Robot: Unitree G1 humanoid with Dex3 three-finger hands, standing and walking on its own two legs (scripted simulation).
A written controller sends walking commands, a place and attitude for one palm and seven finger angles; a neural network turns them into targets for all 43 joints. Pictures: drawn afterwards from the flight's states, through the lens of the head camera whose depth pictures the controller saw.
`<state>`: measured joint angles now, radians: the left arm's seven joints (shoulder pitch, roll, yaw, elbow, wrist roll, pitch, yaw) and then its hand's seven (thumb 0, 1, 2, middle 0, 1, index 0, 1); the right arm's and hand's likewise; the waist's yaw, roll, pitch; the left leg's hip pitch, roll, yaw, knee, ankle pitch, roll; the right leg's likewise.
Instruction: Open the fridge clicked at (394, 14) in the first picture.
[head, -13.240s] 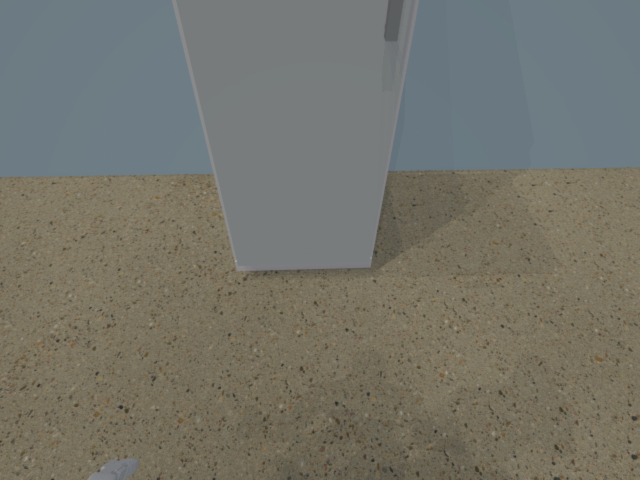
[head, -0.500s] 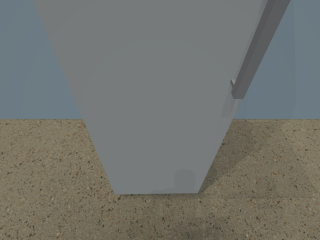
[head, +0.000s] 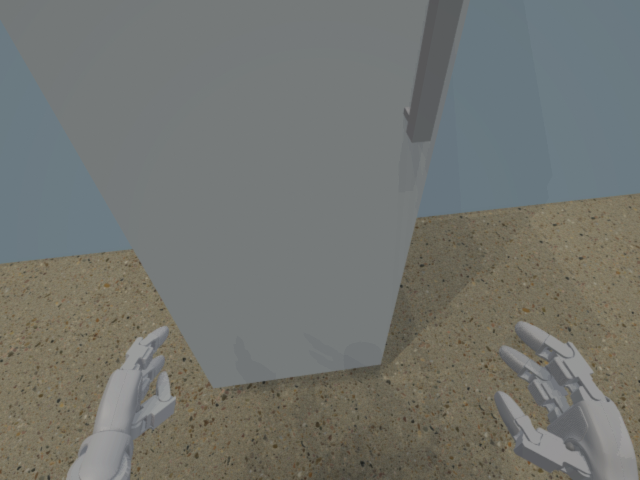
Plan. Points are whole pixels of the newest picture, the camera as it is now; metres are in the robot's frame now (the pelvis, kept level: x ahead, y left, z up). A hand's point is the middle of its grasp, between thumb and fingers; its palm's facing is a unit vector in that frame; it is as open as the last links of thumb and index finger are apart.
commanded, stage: raise the hand to about handle height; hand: right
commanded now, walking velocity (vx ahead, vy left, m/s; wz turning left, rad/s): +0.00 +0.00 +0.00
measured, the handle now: (430, 37) +0.51 -0.11 +0.30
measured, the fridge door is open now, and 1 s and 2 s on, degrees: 0 0 0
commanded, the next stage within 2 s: move the hooked fingers beside the handle in 1.62 s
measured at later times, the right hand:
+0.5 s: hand (602, 315) +0.24 -0.25 +0.17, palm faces -0.07 +0.99 -0.11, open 12.0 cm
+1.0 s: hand out of the picture +0.28 -0.28 +0.28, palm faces -0.01 +0.98 -0.18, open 13.9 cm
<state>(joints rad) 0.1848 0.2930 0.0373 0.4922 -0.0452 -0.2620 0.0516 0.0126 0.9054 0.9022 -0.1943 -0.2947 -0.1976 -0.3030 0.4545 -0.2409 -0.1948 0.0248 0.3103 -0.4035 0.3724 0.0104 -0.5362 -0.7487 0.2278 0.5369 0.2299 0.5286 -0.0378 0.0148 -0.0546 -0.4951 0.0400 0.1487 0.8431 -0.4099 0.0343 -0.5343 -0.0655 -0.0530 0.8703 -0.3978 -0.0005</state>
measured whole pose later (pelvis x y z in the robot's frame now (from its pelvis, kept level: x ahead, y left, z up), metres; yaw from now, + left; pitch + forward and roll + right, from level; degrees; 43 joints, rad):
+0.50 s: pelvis +0.01 -0.03 +0.03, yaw +1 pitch -2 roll +1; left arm 0.28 0.27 -0.07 0.63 -0.06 -0.34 0.07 0.02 0.90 0.90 -0.20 -0.30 -0.20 -0.30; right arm 0.21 -0.37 -0.33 -0.11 0.34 -0.03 0.41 0.00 0.05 -0.50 0.27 0.91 0.27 0.90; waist -0.03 -0.03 -0.02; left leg -0.24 0.05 0.12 0.55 -0.27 -0.01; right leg -0.27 -0.03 -0.10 0.59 -0.29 -0.04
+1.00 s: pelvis +0.01 -0.01 +0.04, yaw +0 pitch -5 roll +0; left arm 0.19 0.26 -0.13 0.61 -0.10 -0.23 0.07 0.02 0.90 0.90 -0.20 -0.30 -0.20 -0.30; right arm -0.20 -0.56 -0.49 0.01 0.35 0.28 0.53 -0.01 0.49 -0.31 0.30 1.19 0.30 1.19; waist -0.07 -0.06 0.00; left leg -0.10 0.03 0.14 0.41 -0.23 0.01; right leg -0.13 -0.03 -0.08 0.44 -0.22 -0.02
